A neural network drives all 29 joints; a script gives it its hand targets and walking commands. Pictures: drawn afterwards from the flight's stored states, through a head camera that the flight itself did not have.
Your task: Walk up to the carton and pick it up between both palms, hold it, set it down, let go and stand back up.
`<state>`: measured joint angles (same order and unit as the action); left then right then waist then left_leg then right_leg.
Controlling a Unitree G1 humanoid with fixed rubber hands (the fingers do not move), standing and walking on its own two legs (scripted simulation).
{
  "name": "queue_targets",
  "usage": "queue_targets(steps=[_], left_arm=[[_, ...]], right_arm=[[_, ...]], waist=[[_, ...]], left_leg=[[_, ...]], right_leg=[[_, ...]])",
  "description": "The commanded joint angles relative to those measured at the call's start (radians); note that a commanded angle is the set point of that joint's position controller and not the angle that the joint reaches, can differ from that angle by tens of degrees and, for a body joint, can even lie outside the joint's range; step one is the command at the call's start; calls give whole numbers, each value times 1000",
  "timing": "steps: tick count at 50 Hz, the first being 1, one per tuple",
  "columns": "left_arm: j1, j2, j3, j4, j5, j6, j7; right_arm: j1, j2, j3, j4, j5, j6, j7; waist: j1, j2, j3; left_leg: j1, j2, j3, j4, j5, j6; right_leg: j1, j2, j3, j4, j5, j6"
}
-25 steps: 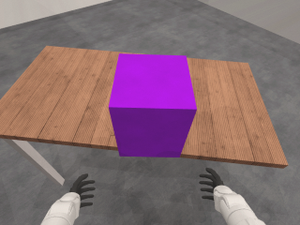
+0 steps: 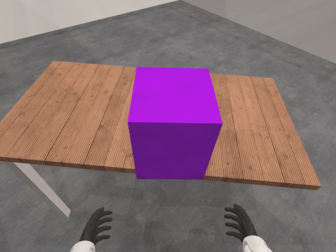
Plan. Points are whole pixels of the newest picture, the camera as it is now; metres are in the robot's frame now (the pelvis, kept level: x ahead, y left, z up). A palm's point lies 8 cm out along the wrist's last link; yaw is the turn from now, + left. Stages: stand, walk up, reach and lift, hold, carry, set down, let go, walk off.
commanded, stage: reach and lift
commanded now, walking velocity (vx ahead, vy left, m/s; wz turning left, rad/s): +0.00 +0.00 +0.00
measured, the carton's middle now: (171, 125) +0.45 +0.00 +0.04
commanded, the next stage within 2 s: none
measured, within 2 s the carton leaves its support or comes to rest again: neither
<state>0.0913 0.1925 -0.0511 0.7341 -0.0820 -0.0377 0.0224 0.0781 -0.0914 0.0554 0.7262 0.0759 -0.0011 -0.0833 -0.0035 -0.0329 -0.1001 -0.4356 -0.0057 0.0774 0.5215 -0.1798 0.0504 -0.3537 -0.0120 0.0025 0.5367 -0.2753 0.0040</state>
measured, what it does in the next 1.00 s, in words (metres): shifts its weight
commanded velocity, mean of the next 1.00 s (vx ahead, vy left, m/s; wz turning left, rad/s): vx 0.00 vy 0.00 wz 0.00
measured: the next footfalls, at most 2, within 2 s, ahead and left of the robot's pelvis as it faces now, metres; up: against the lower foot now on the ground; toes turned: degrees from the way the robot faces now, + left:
none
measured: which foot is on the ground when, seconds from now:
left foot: down 0.00-1.00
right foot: down 0.00-1.00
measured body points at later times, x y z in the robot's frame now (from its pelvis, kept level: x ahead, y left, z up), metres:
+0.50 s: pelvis +0.08 -0.02 +0.01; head +0.12 +0.00 +0.46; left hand +0.28 +0.18 -0.05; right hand +0.26 -0.20 -0.05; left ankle +0.06 +0.08 -0.73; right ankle +0.00 -0.14 -0.73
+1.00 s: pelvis +0.06 -0.03 +0.02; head +0.06 -0.02 +0.47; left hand +0.27 +0.20 -0.02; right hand +0.29 -0.20 -0.02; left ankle +0.06 +0.08 -0.73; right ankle +0.00 -0.14 -0.73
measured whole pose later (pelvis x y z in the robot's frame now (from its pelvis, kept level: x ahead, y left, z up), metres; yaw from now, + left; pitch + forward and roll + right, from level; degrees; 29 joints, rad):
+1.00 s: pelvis +0.06 -0.03 +0.02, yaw +1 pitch +2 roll +1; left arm 0.16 0.25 -0.03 0.48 -0.19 -0.15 0.00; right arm 0.18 -0.11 0.11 0.39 0.04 -0.07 -0.14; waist 0.01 -0.03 -0.06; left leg -0.18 -0.01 0.05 0.30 -0.16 0.01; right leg -0.09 0.00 -0.02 0.31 -0.26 -0.02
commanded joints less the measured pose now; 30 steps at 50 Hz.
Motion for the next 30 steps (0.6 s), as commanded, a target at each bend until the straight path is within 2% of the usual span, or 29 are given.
queue_targets(steps=[1, 7, 10, 17, 20, 24, 27, 30], left_arm=[[-96, 34, 2, -90, -3, -53, 33], [-83, 13, 14, -95, -6, -125, 52], [-82, 14, 19, -136, -5, -174, 53], [44, 21, 14, -206, -2, -309, 49], [123, 38, 6, -208, -15, -374, 40], [164, 66, -5, -213, -51, -449, 17], [161, 88, -2, -220, -78, -483, -4], [139, 123, 15, -259, -89, -486, -19]], right_arm=[[-72, -127, -41, -78, -14, -54, 13], [-83, -126, -49, -122, -26, -133, 25], [-80, -110, -39, -163, -12, -183, 30], [48, -94, -6, -232, 28, -320, 33], [132, -67, 24, -242, 40, -381, 20], [181, -15, 73, -290, 42, -447, -12], [166, 1, 97, -369, 23, -479, -39], [171, 9, 103, -428, -6, -471, -60]], waist=[[-9, 108, 6], [-7, 28, -14], [-3, 18, -63], [13, 61, -221], [16, 67, -226], [11, 52, -184], [12, 23, -158], [10, 4, -137]], left_leg=[[217, 62, -130, -204, -331, -34], [302, 49, -108, -179, -115, -36], [348, 38, -90, -154, 20, -39], [467, 9, -73, -91, 470, -56], [484, -2, -76, -83, 621, -56], [476, -15, -75, -111, 682, -43], [453, -23, -71, -143, 647, -31], [451, -31, -64, -178, 577, -19]], right_leg=[[-114, 47, -41, -112, -127, -38], [-86, 37, -32, -169, -57, -37], [-77, 29, -24, -189, 13, -35], [8, 30, 2, -190, 364, -21], [56, 31, 19, -187, 527, -13], [124, 25, 36, -184, 690, 6], [185, 18, 45, -173, 756, 22], [232, 11, 48, -176, 764, 32]])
